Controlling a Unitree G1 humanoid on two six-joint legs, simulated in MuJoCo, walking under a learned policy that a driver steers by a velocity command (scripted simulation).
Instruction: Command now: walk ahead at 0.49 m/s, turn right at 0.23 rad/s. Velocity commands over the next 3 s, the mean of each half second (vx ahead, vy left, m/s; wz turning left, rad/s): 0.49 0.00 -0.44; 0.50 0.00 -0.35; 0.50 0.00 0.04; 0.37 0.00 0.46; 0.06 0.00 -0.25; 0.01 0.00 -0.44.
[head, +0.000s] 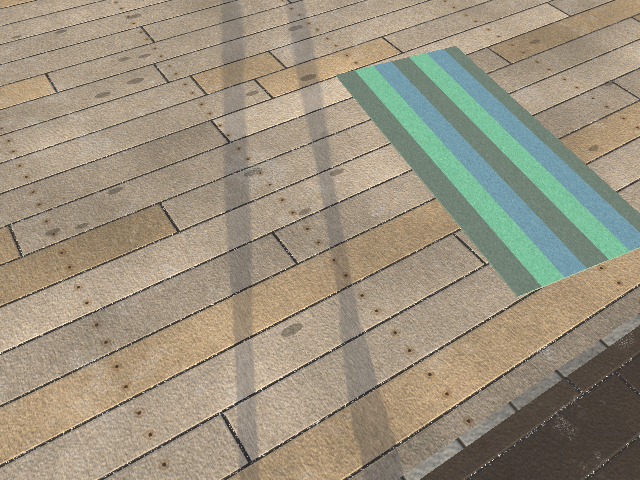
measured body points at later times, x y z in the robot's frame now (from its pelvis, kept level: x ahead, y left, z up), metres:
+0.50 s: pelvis +0.28 -0.07 -0.01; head +0.31 -0.09 +0.44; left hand +0.45 +0.17 -0.11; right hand +0.36 -0.37 -0.11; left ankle +0.33 +0.11 -0.66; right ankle +0.30 -0.14 -0.75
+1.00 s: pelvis +0.56 -0.09 +0.00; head +0.58 -0.08 +0.45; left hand +0.79 +0.09 -0.11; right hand +0.51 -0.37 -0.11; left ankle +0.60 -0.01 -0.75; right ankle +0.50 -0.22 -0.67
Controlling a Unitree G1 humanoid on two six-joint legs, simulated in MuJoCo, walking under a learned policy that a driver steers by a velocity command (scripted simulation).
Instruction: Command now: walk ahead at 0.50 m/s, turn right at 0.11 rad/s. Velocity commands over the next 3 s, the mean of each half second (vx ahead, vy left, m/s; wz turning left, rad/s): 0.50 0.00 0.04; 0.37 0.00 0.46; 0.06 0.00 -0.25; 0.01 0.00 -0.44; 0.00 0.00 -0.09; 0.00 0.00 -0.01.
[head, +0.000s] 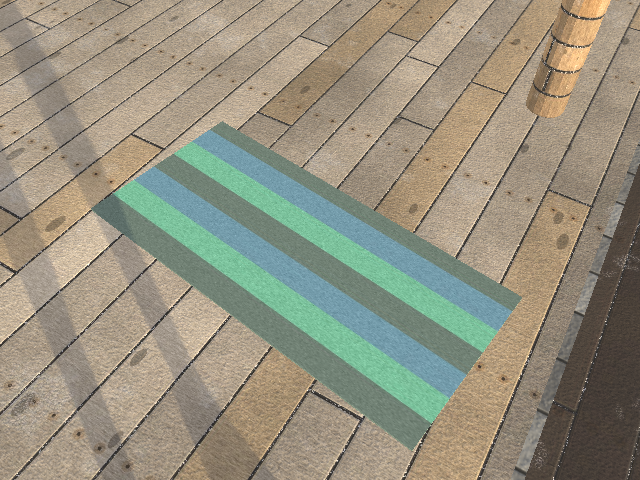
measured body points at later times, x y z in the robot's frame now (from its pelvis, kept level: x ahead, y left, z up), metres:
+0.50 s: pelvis +0.27 -0.06 +0.00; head +0.29 -0.07 +0.45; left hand +0.38 +0.21 -0.10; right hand +0.36 -0.34 -0.13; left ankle +0.24 +0.10 -0.66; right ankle +0.29 -0.15 -0.74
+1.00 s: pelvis +0.49 +0.01 -0.02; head +0.54 +0.04 +0.43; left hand +0.52 +0.32 -0.13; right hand +0.73 -0.19 -0.11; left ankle +0.55 +0.10 -0.74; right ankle +0.47 -0.16 -0.65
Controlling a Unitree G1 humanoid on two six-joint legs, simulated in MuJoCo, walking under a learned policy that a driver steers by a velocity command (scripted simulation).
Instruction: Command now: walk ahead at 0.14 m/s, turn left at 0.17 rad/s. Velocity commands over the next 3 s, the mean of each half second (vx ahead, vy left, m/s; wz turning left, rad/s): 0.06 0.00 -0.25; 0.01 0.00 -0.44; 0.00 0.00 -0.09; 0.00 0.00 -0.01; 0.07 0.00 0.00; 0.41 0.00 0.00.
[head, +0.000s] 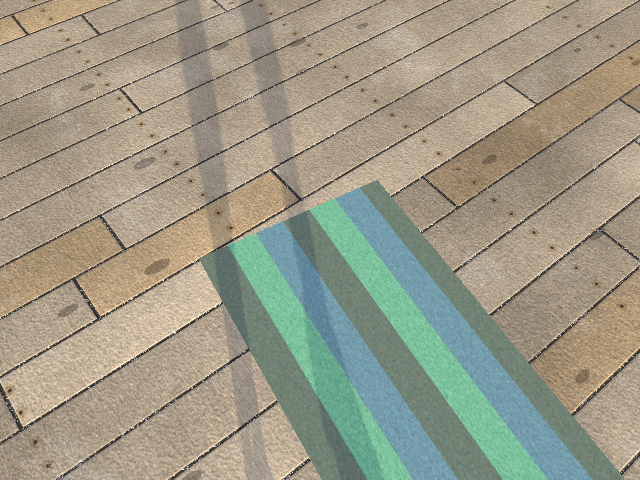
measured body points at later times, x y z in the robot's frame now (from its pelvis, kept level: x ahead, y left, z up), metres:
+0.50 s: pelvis +0.07 -0.06 +0.01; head +0.11 -0.09 +0.46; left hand +0.23 +0.21 -0.08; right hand +0.18 -0.37 -0.11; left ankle +0.07 +0.08 -0.66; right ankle +0.04 -0.15 -0.73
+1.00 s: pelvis +0.09 -0.03 +0.01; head +0.13 -0.02 +0.46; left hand +0.36 +0.17 -0.10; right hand +0.09 -0.34 -0.08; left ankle +0.15 +0.07 -0.73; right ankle -0.01 -0.14 -0.66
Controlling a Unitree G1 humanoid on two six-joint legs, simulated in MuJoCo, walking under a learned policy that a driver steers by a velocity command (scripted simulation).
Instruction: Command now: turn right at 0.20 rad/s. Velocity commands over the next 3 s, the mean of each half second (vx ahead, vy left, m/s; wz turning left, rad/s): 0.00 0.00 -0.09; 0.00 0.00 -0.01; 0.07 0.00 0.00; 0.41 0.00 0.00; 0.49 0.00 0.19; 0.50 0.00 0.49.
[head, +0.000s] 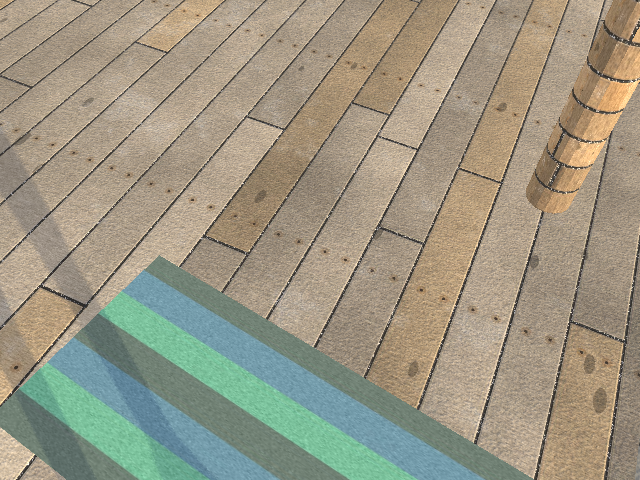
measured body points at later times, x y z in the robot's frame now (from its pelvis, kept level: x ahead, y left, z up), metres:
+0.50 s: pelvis +0.00 -0.03 +0.00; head +0.00 -0.04 +0.44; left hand +0.11 +0.22 -0.13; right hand +0.09 -0.31 -0.14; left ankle +0.01 +0.11 -0.74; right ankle -0.02 -0.15 -0.74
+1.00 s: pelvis +0.00 -0.04 +0.00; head +0.01 -0.04 +0.45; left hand +0.05 +0.22 -0.15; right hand +0.04 -0.30 -0.15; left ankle +0.01 +0.11 -0.74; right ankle -0.02 -0.15 -0.74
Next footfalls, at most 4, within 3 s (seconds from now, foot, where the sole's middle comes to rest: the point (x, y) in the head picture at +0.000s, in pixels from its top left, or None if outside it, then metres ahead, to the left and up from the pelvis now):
0.16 right None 0.02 -0.15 -0.78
2.00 right None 0.43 -0.13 -0.78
2.56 left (259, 362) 0.73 0.12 -0.78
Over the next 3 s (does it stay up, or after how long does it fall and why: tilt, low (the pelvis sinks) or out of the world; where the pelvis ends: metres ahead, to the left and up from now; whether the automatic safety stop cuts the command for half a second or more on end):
stays up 0.83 0.05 -0.01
